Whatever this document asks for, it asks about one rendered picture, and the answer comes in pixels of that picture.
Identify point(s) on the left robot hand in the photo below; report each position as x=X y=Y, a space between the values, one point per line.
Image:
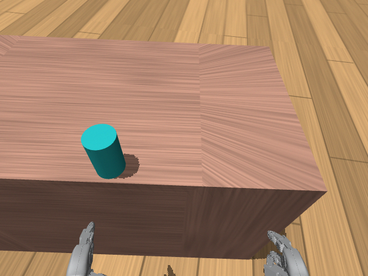
x=82 y=255

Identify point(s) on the right robot hand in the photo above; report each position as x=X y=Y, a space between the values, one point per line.
x=290 y=263

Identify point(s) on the can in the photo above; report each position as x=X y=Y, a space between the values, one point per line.
x=103 y=148

